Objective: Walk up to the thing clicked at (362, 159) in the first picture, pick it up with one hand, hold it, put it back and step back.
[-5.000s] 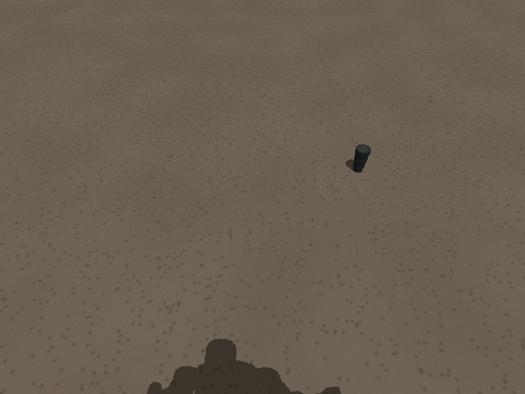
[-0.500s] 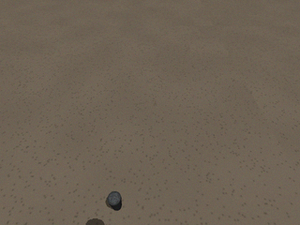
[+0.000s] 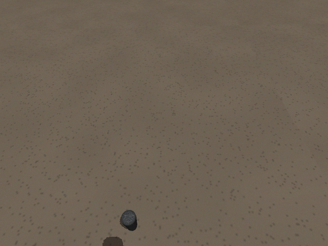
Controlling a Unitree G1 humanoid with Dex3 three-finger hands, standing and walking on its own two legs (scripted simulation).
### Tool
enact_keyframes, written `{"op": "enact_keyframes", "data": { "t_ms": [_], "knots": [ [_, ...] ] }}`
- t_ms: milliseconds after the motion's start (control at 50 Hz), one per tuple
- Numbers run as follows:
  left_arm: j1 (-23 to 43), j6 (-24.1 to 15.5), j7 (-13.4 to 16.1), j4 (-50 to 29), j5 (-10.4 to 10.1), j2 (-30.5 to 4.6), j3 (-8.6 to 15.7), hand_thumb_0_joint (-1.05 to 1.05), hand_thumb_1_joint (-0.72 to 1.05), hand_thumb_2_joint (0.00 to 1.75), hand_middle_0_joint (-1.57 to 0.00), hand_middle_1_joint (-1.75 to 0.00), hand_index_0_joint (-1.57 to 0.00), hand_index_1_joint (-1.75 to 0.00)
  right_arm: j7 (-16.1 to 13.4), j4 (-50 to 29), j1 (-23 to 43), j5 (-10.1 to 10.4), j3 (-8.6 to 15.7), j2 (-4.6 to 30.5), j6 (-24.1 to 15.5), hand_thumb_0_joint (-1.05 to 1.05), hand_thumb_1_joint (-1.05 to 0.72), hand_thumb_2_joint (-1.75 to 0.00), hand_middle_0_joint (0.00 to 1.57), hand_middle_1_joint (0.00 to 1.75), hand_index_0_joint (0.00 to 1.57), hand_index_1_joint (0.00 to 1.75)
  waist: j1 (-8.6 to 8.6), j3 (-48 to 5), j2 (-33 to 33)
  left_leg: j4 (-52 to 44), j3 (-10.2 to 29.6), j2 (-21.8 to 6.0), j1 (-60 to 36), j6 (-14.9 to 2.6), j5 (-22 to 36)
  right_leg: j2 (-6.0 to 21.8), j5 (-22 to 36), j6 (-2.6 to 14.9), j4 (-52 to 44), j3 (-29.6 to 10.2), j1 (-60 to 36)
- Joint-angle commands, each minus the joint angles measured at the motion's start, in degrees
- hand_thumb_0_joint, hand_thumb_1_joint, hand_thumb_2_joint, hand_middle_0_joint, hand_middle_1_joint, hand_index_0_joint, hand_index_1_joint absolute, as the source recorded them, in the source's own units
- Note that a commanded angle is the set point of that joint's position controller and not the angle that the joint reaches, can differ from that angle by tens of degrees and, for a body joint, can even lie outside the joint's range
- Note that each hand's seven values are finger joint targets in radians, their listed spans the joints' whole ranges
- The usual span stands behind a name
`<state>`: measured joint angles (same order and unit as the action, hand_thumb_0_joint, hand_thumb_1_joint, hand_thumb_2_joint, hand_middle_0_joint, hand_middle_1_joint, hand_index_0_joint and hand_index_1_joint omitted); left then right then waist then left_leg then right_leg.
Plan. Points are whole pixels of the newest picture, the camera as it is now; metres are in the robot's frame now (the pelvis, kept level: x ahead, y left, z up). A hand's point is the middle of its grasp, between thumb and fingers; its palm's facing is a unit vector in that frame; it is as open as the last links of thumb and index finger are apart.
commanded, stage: walk up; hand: left
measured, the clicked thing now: (130, 221) +0.40 +0.24 -0.71
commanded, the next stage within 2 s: none
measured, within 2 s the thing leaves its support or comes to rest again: neither
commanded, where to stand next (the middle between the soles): +0.06 +0.02 m, yaw -1 degrees
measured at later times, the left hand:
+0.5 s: hand out of the picture +0.10 +0.28 -0.16, palm faces +0.00 -0.92 -0.39, open 7.4 cm
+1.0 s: hand out of the picture +0.03 +0.30 -0.17, palm faces -0.12 -0.93 -0.35, open 7.4 cm
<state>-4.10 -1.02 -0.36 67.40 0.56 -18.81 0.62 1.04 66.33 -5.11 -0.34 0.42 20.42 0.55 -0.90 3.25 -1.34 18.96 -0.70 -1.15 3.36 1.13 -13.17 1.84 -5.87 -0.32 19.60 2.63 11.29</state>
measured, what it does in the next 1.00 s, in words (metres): lifts its right foot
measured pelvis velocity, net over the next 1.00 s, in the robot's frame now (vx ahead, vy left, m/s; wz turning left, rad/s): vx -0.05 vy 0.02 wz -0.06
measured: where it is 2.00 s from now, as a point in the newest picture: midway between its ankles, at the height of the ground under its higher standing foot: outside the picture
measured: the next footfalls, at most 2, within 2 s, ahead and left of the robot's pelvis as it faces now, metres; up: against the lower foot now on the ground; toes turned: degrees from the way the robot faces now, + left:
right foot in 1.04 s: +0.03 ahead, -0.13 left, +0.00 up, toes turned -4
left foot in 1.46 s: +0.04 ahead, +0.14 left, +0.00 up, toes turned -1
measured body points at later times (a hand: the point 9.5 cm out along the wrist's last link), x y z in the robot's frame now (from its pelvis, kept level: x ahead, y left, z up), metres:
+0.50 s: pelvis -0.04 +0.01 -0.01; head +0.02 +0.01 +0.43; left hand +0.10 +0.32 -0.13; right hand +0.06 -0.31 -0.14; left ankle -0.06 +0.14 -0.72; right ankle +0.05 -0.12 -0.75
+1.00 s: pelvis -0.05 +0.02 -0.01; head -0.02 +0.04 +0.44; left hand +0.04 +0.35 -0.14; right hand -0.04 -0.31 -0.11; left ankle -0.08 +0.16 -0.75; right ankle -0.04 -0.12 -0.72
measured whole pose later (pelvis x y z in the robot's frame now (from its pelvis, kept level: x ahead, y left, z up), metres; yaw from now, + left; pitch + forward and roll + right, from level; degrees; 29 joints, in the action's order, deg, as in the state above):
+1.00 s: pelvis -0.05 +0.02 -0.01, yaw -4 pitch -3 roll +0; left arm -11.4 2.3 -3.7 57.1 2.0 -24.8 3.9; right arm 0.9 52.4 -18.4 -2.1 4.2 23.5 -2.7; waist 1.6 5.9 1.8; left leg 29.2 -3.7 -4.1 6.3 0.7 -20.0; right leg 1.2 -24.9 0.7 42.5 -1.8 18.6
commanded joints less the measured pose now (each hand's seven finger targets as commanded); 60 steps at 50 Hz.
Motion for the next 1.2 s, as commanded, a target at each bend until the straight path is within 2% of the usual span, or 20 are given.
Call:
{"op": "enact_keyframes", "data": {
  "t_ms": [0, 280, 340, 380, 400, 440, 560, 600, 620, 660, 700, 780, 860, 960, 1000, 1020, 1040, 1060, 1080, 1180],
  "knots": [
    [3.65, -1.16, 0.73, -3.90, -0.11, -12.89, 2.67, 0.00, 0.90, 0.90, -0.20, -0.30, -0.20, -0.30, -1.04, -3.49, 2.39, 0.10, 2.30, 11.66, -1.49, 0.00, -0.90, -0.90, 0.20, 0.30, 0.20, 0.30, 0.50, -5.06, 1.88, -3.93, 4.51, -5.87, 4.16, -2.34, 6.14, 6.05, 2.62, 0.58, -2.83, -6.48, -5.73],
    [4.29, -0.90, 0.61, -4.97, 0.17, -13.00, 2.96, 0.00, 0.90, 0.90, -0.20, -0.30, -0.20, -0.30, -1.07, -4.01, 0.76, -0.05, 2.26, 11.69, -1.59, 0.00, -0.90, -0.90, 0.20, 0.30, 0.20, 0.30, 0.73, -4.98, 2.37, -3.83, 4.32, -5.70, 5.13, -2.48, 4.82, 5.99, 1.31, 1.00, -2.65, -7.05, -6.11],
    [2.14, 0.36, 1.67, -7.75, -1.15, -17.23, 4.99, 0.00, 0.90, 0.90, -0.20, -0.30, -0.20, -0.30, -1.20, -6.39, 0.65, 0.99, 3.83, 13.63, 0.51, 0.00, -0.90, -0.90, 0.20, 0.30, 0.20, 0.30, 0.23, -4.47, 3.21, 8.35, 2.74, -3.71, 6.09, -1.71, 19.02, 9.62, 25.48, 4.36, 4.07, -8.00, -3.46],
    [2.61, 0.85, 1.91, -9.99, -0.59, -18.80, 5.77, 0.00, 0.90, 0.90, -0.20, -0.30, -0.20, -0.30, -1.22, -8.23, -0.52, 0.93, 4.65, 13.29, 1.47, 0.00, -0.90, -0.90, 0.20, 0.30, 0.20, 0.30, 0.00, -9.89, 7.92, 19.81, 0.80, 0.17, 7.31, -1.50, 7.84, 14.76, 26.57, 9.07, 2.85, -12.46, -4.44],
    [3.79, 1.08, 2.18, -11.33, 0.08, -18.79, 5.74, 0.00, 0.90, 0.90, -0.20, -0.30, -0.20, -0.30, -1.01, -8.90, -1.11, 0.63, 4.92, 12.36, 2.28, 0.00, -0.90, -0.90, 0.20, 0.30, 0.20, 0.30, -0.22, -9.99, 11.77, 28.56, 0.76, 2.96, 10.27, -1.63, -13.42, 19.01, 26.10, 12.91, 1.32, -16.56, -3.41],
    [5.85, 1.43, 2.51, -14.03, 1.19, -18.59, 6.06, 0.00, 0.90, 0.90, -0.20, -0.30, -0.20, -0.30, -0.43, -10.43, -3.96, -0.12, 5.49, 11.90, 3.83, 0.00, -0.90, -0.90, 0.20, 0.30, 0.20, 0.30, 1.14, -8.31, 11.06, 40.36, 5.89, 1.35, 11.36, -2.32, -19.64, 21.11, 15.64, 15.38, 0.37, -16.12, 4.37],
    [8.30, 3.38, 1.52, -16.48, 2.08, -16.50, 5.12, 0.00, 0.90, 0.90, -0.20, -0.30, -0.20, -0.30, 0.06, -7.51, -13.59, -1.52, 6.98, 12.40, 1.57, 0.00, -0.90, -0.90, 0.20, 0.30, 0.20, 0.30, 4.60, -8.38, 7.61, 6.62, 1.65, -0.01, 2.73, -2.11, -7.77, 10.41, -17.42, 7.41, 13.44, -8.86, 11.16],
    [3.39, 4.41, 1.05, -16.71, 1.09, -11.49, 4.32, 0.00, 0.90, 0.90, -0.20, -0.30, -0.20, -0.30, -0.97, -12.22, -3.55, -3.48, 8.55, 22.78, -0.26, 0.00, -0.90, -0.90, 0.20, 0.30, 0.20, 0.30, 0.96, -0.93, -11.60, -9.13, 31.25, -17.91, 11.36, -7.77, -19.67, -4.37, -26.63, 1.35, 32.35, -7.64, 23.01],
    [7.28, 4.20, 1.52, -16.14, 1.19, -15.75, 5.56, 0.00, 0.90, 0.90, -0.20, -0.30, -0.20, -0.30, -1.22, -13.44, -0.32, -2.20, 8.46, 24.55, -0.79, 0.00, -0.90, -0.90, 0.20, 0.30, 0.20, 0.30, 2.99, 1.63, -10.24, -10.19, 35.46, -22.31, 22.63, -13.90, -18.46, -2.14, -27.09, 0.83, 36.88, -14.72, 15.88],
    [1.47, 4.37, 0.80, -13.83, 0.30, -15.94, 5.76, 0.00, 0.90, 0.90, -0.20, -0.30, -0.20, -0.30, -2.18, -13.88, 3.76, -2.50, 6.84, 18.90, -2.39, 0.00, -0.90, -0.90, 0.20, 0.30, 0.20, 0.30, -1.64, 1.77, -1.87, -2.37, 19.43, -14.46, 14.75, -10.00, -0.10, -4.39, -18.58, 1.19, 41.63, -16.85, 16.94],
    [-1.12, 4.14, 0.44, -13.90, 0.65, -16.45, 6.07, 0.00, 0.90, 0.90, -0.20, -0.30, -0.20, -0.30, -2.74, -13.98, -1.33, -2.12, 7.51, 18.74, -3.39, 0.00, -0.90, -0.90, 0.20, 0.30, 0.20, 0.30, -0.53, -2.51, -5.25, 1.71, 15.83, -14.33, 2.37, -9.71, 7.02, -3.11, -17.03, 0.65, 39.29, -13.63, 19.89],
    [4.21, 2.90, -1.52, -17.58, 2.20, -16.35, 6.06, 0.00, 0.90, 0.90, -0.20, -0.30, -0.20, -0.30, -2.82, -13.06, -12.70, -2.00, 8.85, 19.81, -4.52, 0.00, -0.90, -0.90, 0.20, 0.30, 0.20, 0.30, 5.48, -1.89, -5.32, 0.42, 18.53, -16.60, -9.84, -12.14, 3.28, -1.78, -19.38, -0.24, 31.79, -11.29, 24.90],
    [3.34, 1.79, -2.60, -18.41, 1.78, -16.86, 6.00, 0.00, 0.90, 0.90, -0.20, -0.30, -0.20, -0.30, -2.25, -15.27, -15.34, -1.44, 9.14, 20.46, -4.98, 0.00, -0.90, -0.90, 0.20, 0.30, 0.20, 0.30, 6.26, 0.92, -6.63, -2.48, 18.08, -18.01, -8.82, -14.26, -3.58, -0.55, -21.01, 0.49, 29.28, -9.19, 24.89],
    [-2.31, -0.36, -3.03, -17.36, 0.97, -14.62, 5.60, 0.00, 0.90, 0.90, -0.20, -0.30, -0.20, -0.30, -0.86, -18.74, -11.24, -1.67, 7.64, 18.99, -4.09, 0.00, -0.90, -0.90, 0.20, 0.30, 0.20, 0.30, 3.47, 1.87, -10.63, 1.39, 7.86, -13.31, 3.84, -12.51, 6.86, -1.09, -18.40, 1.15, 16.51, -1.08, 8.14],
    [-11.15, -1.09, -1.87, -14.06, 0.74, -13.44, 6.01, 0.00, 0.90, 0.90, -0.20, -0.30, -0.20, -0.30, -0.85, -20.04, -8.05, -0.91, 6.23, 16.53, -2.88, 0.00, -0.90, -0.90, 0.20, 0.30, 0.20, 0.30, -1.51, -0.82, -6.49, 12.65, 2.28, -9.25, 10.32, -8.98, 14.68, -3.17, -5.90, 1.67, 4.76, 1.48, -6.20],
    [-14.90, -1.58, -1.08, -13.21, 0.88, -16.34, 6.79, 0.00, 0.90, 0.90, -0.20, -0.30, -0.20, -0.30, -1.06, -20.53, -9.48, 0.05, 4.73, 12.27, -2.62, 0.00, -0.90, -0.90, 0.20, 0.30, 0.20, 0.30, -3.36, -3.98, 4.07, 23.89, -0.56, -5.41, 14.23, -5.69, 8.36, 0.07, -3.73, 1.79, 1.31, -4.35, -12.69],
    [-14.93, -2.03, -0.36, -14.40, 1.40, -21.59, 7.88, 0.00, 0.90, 0.90, -0.20, -0.30, -0.20, -0.30, -1.27, -22.09, -10.85, 0.39, 3.08, 7.99, -2.39, 0.00, -0.90, -0.90, 0.20, 0.30, 0.20, 0.30, -2.36, -3.85, 18.37, 34.92, -1.44, 1.54, 26.18, -2.35, -16.62, 13.64, -5.14, 5.96, -4.26, -26.02, -15.12],
    [-11.41, -1.65, -0.23, -16.25, 1.02, -23.76, 7.50, 0.00, 0.90, 0.90, -0.20, -0.30, -0.20, -0.30, -2.13, -20.95, -9.36, 0.25, 4.63, 12.89, -1.41, 0.00, -0.90, -0.90, 0.20, 0.30, 0.20, 0.30, -2.57, -3.00, 10.88, 39.55, 5.39, 1.39, 24.91, -2.42, -22.67, 20.88, -13.31, 13.93, -5.84, -33.90, -6.81],
    [-9.45, -1.57, -0.09, -17.21, 0.43, -22.88, 7.34, 0.00, 0.90, 0.90, -0.20, -0.30, -0.20, -0.30, -2.33, -19.51, -10.36, 0.23, 5.47, 15.18, -1.23, 0.00, -0.90, -0.90, 0.20, 0.30, 0.20, 0.30, -1.47, -0.31, 7.12, 43.41, 7.85, 0.66, 25.62, -2.38, -21.30, 20.27, -11.40, 15.89, -3.95, -31.61, -5.31],
    [-5.22, -2.58, 1.32, -19.30, 0.19, -18.69, 5.81, 0.00, 0.90, 0.90, -0.20, -0.30, -0.20, -0.30, -1.40, -15.55, -14.88, -0.09, 5.38, 13.89, -0.08, 0.00, -0.90, -0.90, 0.20, 0.30, 0.20, 0.30, 0.93, 0.17, 7.07, 37.62, 9.37, -0.18, 20.70, -1.09, -12.59, 13.19, 8.36, 11.66, 0.76, -13.06, -0.89]
  ]
}}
